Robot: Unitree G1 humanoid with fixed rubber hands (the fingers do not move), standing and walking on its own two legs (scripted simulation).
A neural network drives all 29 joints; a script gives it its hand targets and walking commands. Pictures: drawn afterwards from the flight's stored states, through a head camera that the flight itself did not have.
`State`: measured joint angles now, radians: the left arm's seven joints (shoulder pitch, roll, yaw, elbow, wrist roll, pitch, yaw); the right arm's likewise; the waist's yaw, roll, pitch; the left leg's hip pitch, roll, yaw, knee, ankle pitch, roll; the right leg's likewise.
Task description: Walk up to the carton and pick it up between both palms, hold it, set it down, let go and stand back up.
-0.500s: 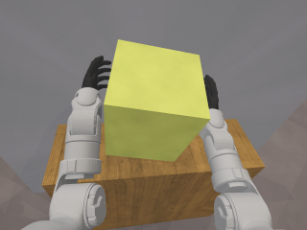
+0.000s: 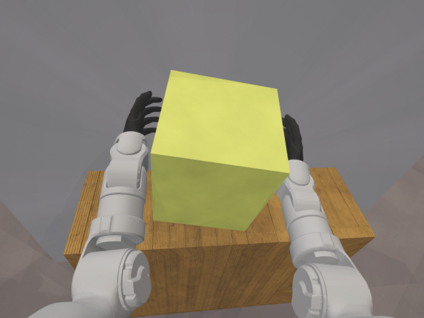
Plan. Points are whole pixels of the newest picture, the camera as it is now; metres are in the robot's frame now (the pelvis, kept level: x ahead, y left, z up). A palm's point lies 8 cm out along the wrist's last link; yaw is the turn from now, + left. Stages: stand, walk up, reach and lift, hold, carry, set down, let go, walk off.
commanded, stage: set down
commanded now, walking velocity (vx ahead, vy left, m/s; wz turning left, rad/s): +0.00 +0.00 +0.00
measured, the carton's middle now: (211, 158) +0.40 +0.01 +0.09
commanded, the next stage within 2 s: none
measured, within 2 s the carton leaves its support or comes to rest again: rests again in 1.88 s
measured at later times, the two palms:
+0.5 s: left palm (138, 140) +0.41 +0.16 +0.12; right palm (284, 159) +0.39 -0.15 +0.11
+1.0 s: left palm (141, 147) +0.41 +0.15 +0.09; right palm (280, 163) +0.40 -0.15 +0.08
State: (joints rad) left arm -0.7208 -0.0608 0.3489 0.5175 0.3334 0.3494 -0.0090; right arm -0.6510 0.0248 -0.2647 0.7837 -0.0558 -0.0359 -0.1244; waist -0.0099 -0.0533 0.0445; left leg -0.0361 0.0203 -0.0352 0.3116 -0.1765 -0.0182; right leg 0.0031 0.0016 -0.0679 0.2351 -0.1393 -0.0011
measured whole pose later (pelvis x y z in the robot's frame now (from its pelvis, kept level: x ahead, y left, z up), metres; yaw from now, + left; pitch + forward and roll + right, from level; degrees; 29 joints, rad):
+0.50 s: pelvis +0.01 +0.00 +0.00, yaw -1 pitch -3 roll -1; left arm -0.73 -0.06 0.39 0.69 0.33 0.21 0.01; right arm -0.67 0.04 -0.38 0.89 -0.16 -0.11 -0.09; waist 0.02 -0.05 0.02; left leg -0.07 0.02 -0.02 0.30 -0.18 -0.02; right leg -0.04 0.00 -0.05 0.22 -0.14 0.00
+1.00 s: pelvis +0.02 +0.00 +0.00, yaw -2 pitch +1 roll -1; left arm -0.75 -0.07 0.46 0.79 0.35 0.12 0.00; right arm -0.67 0.08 -0.51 0.89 -0.30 -0.13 -0.05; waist 0.04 -0.04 0.00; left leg -0.13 0.02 -0.01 0.30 -0.18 -0.02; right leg -0.10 0.00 -0.04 0.23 -0.14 0.00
